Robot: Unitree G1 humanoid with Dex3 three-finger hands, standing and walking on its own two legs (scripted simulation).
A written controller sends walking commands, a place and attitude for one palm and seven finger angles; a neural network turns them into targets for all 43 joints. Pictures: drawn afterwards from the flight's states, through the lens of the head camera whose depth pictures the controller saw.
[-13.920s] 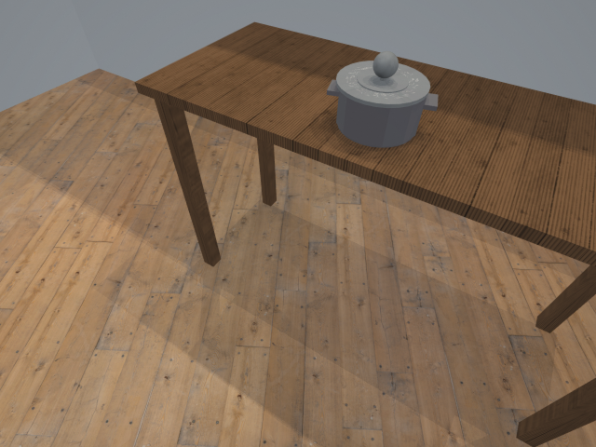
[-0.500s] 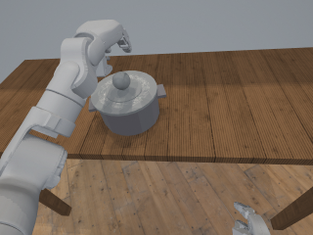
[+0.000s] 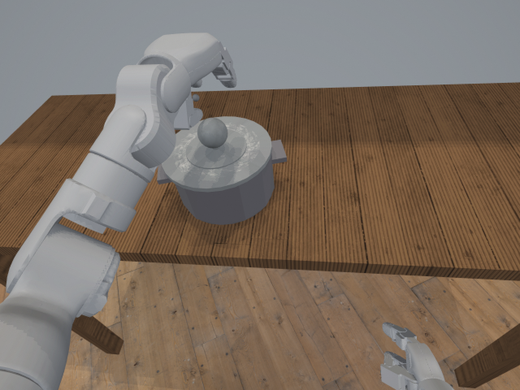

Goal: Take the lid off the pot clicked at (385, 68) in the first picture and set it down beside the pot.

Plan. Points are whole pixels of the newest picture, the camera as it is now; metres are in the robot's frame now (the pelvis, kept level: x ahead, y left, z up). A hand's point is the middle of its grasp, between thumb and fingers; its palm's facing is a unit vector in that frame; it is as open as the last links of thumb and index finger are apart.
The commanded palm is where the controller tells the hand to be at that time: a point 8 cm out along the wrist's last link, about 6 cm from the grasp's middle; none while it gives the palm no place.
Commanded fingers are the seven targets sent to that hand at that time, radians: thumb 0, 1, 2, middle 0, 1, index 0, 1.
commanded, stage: move the open hand above the knob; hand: left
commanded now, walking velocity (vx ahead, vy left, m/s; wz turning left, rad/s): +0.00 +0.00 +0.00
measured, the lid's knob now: (212, 133) +0.47 +0.09 +0.17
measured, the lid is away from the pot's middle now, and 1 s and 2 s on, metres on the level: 0.00 0.00 0.00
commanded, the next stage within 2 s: lower the open fingers around the knob in 0.20 s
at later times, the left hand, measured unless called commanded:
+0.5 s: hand (195, 101) +0.45 +0.10 +0.24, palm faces -0.14 -0.02 -0.99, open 9.9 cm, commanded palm +0.41 +0.10 +0.30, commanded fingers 0.00 -0.40 1.73 -0.88 -0.08 -0.88 -0.08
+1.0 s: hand (202, 126) +0.44 +0.10 +0.21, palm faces -0.19 -0.04 -0.98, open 9.9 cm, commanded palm +0.41 +0.10 +0.27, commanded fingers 0.00 -0.40 1.73 -0.88 -0.08 -0.88 -0.08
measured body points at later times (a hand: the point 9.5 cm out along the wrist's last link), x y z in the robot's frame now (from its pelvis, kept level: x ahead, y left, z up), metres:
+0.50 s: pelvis +0.00 +0.00 +0.00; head +0.01 -0.04 +0.45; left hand +0.45 +0.10 +0.30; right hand +0.15 -0.24 -0.12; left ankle +0.04 +0.10 -0.74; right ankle -0.02 -0.13 -0.74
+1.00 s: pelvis +0.01 +0.00 +0.00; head +0.01 -0.05 +0.45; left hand +0.44 +0.10 +0.26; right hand +0.19 -0.23 -0.11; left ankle +0.04 +0.10 -0.74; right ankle -0.02 -0.13 -0.74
